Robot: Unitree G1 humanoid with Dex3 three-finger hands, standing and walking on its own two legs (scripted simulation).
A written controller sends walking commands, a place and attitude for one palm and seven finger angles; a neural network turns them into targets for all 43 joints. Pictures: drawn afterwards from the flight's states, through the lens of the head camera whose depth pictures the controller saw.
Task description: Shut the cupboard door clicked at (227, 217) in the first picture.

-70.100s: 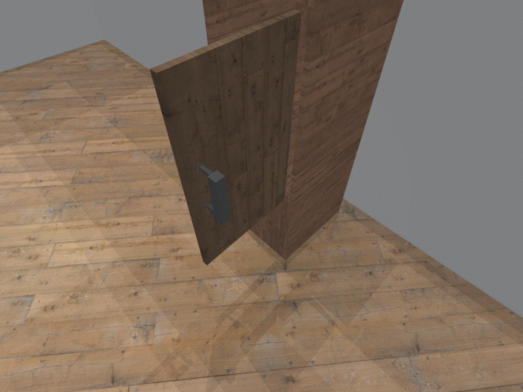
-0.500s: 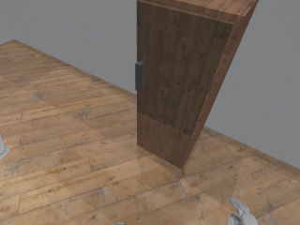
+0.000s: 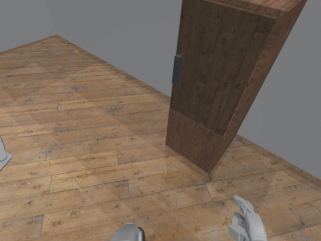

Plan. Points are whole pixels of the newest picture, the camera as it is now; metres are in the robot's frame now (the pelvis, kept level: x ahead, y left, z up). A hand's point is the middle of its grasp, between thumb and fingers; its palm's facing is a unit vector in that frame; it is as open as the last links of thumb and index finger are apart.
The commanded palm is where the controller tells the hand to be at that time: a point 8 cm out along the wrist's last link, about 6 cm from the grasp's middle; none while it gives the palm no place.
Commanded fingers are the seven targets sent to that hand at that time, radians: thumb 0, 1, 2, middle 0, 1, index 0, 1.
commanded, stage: stop stepping back and stand still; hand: left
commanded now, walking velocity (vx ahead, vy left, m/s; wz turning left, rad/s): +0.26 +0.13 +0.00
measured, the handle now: (179, 68) +0.86 +0.00 -0.02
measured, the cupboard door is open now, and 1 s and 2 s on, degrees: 2 2 2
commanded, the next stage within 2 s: let the arm hang, fingers relaxed in 0.84 s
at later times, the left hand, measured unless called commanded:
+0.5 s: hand out of the picture +0.12 +0.27 +0.22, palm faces +0.37 -0.82 -0.44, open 7.4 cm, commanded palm +0.08 +0.31 +0.20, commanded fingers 0.00 0.90 0.90 -0.20 -0.30 -0.20 -0.30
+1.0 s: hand (17, 185) +0.16 +0.28 +0.15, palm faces +0.24 -0.82 -0.52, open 7.4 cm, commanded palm none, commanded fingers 0.00 0.90 0.90 -0.20 -0.30 -0.20 -0.30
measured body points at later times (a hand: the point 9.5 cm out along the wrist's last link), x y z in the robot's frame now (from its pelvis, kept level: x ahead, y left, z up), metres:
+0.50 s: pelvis -0.11 +0.04 +0.02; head -0.14 +0.05 +0.47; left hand +0.09 +0.32 +0.24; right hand -0.02 -0.23 -0.07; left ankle -0.02 +0.15 -0.65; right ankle -0.14 -0.02 -0.71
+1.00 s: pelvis -0.09 +0.05 +0.02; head -0.09 +0.03 +0.47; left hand +0.15 +0.32 +0.18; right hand +0.03 -0.19 -0.10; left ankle -0.08 +0.18 -0.68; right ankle -0.11 -0.02 -0.71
